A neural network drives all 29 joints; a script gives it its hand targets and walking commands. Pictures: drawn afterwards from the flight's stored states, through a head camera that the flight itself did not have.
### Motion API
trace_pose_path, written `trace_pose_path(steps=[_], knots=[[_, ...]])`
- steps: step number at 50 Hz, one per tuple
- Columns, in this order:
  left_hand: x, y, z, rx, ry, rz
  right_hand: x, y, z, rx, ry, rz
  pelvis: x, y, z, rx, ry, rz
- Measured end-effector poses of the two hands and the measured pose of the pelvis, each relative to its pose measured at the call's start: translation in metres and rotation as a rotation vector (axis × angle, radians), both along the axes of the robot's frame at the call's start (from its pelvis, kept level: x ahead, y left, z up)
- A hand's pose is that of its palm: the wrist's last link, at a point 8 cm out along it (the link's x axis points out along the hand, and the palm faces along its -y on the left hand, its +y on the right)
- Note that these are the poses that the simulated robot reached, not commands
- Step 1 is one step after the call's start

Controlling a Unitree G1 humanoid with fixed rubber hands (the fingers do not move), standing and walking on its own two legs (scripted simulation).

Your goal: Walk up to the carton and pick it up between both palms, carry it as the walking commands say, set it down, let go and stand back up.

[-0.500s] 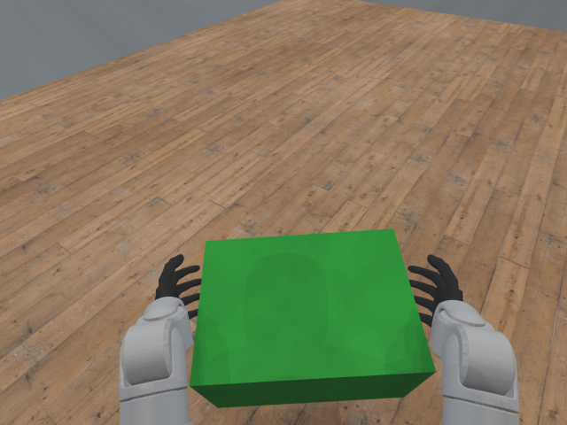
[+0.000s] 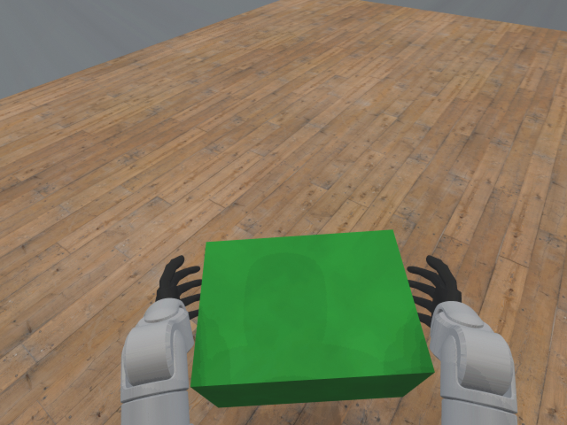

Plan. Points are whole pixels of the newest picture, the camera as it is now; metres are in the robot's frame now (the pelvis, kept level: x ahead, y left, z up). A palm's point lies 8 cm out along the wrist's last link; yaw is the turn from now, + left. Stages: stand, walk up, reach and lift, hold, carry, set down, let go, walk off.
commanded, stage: carry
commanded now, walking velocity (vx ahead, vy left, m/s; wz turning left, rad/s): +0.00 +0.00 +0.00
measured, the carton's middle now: (304, 319) +0.30 +0.00 -0.01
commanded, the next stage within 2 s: none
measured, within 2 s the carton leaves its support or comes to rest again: neither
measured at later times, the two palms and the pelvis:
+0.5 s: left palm (171, 312) +0.27 +0.18 +0.06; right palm (444, 315) +0.26 -0.18 +0.07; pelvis +0.00 +0.00 +0.00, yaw +0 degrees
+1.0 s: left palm (185, 290) +0.29 +0.16 +0.09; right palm (464, 299) +0.27 -0.20 +0.09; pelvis +0.03 -0.02 +0.01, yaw -1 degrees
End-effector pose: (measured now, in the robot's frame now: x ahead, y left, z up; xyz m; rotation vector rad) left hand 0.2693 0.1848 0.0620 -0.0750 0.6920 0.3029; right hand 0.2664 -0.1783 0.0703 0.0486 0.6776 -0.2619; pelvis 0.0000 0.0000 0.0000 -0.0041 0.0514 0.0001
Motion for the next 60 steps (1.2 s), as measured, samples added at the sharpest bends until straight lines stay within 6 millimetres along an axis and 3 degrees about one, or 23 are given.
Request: trace_pose_path(steps=[39, 45, 52, 60], knots=[[-0.003, 0.0, -0.003, 0.006, -0.004, -0.008, -0.004, 0.0, -0.003, -0.003, -0.004, 0.001, -0.004, 0.0, 0.0, 0.001, -0.006, -0.002], [-0.005, -0.004, 0.017, -0.014, -0.05, 0.004, -0.007, -0.003, 0.018, 0.012, -0.051, -0.014, 0.004, -0.004, 0.0, 0.004, -0.002, -0.018], [0.03, -0.031, 0.025, -0.021, 0.022, -0.02, 0.016, -0.03, 0.024, 0.011, 0.021, -0.045, 0.036, -0.026, 0.012, -0.027, 0.031, -0.027], [0.1, -0.089, 0.02, -0.025, -0.01, -0.045, 0.079, -0.088, 0.024, 0.002, -0.01, -0.066, 0.088, -0.081, 0.002, -0.028, 0.04, -0.025]])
